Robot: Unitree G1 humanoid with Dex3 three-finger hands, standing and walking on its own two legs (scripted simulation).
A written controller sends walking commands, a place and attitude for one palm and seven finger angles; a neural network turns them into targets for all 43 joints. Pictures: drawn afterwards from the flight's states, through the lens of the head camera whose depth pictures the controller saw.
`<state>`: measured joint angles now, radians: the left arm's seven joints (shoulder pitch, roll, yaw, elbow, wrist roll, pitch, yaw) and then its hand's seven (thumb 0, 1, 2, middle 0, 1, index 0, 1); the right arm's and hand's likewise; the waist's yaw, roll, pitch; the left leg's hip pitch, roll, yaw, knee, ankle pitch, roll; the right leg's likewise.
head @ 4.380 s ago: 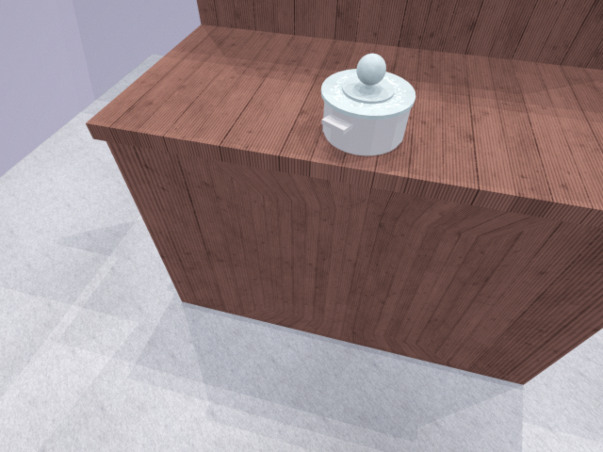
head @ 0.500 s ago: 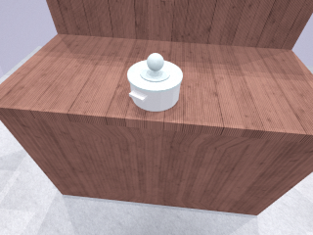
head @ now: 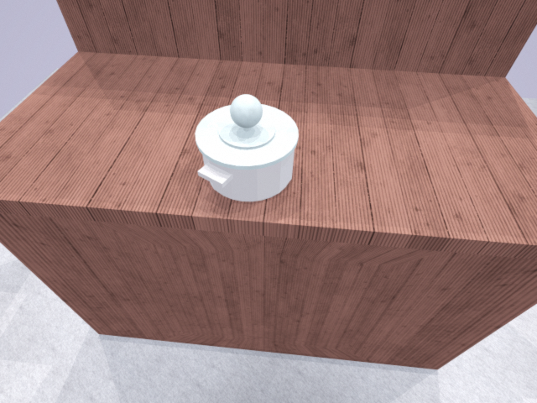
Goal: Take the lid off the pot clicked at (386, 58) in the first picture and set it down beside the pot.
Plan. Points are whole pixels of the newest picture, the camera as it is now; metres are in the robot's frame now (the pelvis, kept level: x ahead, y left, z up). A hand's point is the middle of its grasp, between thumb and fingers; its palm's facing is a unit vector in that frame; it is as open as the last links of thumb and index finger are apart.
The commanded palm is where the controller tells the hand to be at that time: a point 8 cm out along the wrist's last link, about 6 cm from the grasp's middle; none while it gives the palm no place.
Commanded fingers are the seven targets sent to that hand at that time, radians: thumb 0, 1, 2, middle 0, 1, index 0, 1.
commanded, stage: look again from close up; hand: left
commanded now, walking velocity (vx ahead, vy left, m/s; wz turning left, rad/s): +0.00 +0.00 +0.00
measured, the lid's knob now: (246, 111) +0.52 +0.07 +0.17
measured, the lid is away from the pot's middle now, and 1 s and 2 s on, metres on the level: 0.00 0.00 0.00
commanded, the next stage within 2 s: lift the closed hand beside the body in 0.90 s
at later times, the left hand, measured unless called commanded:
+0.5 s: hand out of the picture +0.05 +0.17 -0.17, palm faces +0.04 -0.98 -0.19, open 7.3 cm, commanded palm none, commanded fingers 0.00 0.90 0.90 -0.20 -0.30 -0.20 -0.30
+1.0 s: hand out of the picture +0.03 +0.17 -0.17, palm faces +0.04 -0.99 -0.16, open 7.3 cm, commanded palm +0.12 +0.23 -0.07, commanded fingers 0.00 0.90 0.90 -0.24 -0.35 -0.24 -0.35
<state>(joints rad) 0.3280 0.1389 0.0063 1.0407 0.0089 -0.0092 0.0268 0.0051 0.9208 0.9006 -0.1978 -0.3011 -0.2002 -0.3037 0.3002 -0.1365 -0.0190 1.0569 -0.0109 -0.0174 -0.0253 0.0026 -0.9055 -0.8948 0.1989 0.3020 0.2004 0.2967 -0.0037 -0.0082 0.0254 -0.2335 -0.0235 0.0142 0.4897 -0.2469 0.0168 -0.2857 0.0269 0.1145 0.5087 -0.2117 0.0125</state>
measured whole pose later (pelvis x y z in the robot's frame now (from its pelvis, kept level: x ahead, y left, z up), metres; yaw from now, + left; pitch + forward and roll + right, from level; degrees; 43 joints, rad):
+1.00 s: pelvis +0.03 +0.00 +0.00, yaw +0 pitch -1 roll +0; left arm 0.30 0.16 0.00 1.07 0.00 -0.01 0.03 0.00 0.91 0.90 -0.20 -0.30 -0.20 -0.30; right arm 0.27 -0.13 -0.01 1.13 -0.01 -0.02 -0.03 0.00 -0.91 -0.89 0.20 0.30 0.20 0.30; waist 0.00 -0.03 0.03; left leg -0.16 -0.02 0.00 0.45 -0.27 0.02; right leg -0.20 0.03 0.11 0.45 -0.23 0.01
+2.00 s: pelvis +0.05 +0.00 +0.00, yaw +4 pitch -2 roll -1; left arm 0.72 0.32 0.24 -0.47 -0.02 -0.07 0.08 0.01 0.90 0.90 -1.29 -1.50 -1.30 -1.50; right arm 0.18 -0.21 -0.02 0.62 0.00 -0.15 -0.06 0.01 -0.90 -0.89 0.20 0.30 0.20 0.30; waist 0.08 0.06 0.02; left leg -0.13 -0.02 -0.06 0.48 -0.30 0.01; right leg -0.13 0.03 0.04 0.43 -0.26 0.00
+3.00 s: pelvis +0.02 +0.00 +0.00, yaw +4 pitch -1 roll +0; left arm 0.31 0.73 0.20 -0.55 0.66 0.14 -0.17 0.00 0.52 1.14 -1.22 -1.09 -1.22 -1.09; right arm 0.08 -0.31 0.01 0.49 0.04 0.15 0.00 0.01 -0.90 -0.90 0.20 0.30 0.20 0.30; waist 0.10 0.14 -0.02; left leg -0.24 -0.04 -0.05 0.53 -0.28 0.03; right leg -0.25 0.00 0.05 0.51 -0.25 0.02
